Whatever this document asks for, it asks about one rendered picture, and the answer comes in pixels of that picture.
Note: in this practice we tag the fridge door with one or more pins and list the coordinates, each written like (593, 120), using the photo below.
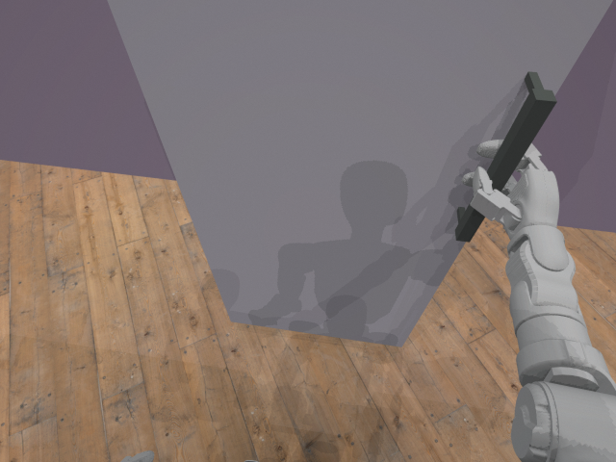
(319, 145)

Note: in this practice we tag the right robot hand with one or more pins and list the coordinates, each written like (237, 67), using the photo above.
(533, 200)

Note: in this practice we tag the robot right forearm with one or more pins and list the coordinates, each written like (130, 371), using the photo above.
(554, 345)

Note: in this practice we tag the handle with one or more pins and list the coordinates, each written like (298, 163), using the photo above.
(524, 129)

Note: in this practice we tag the robot right upper arm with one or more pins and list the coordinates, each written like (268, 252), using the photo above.
(557, 423)

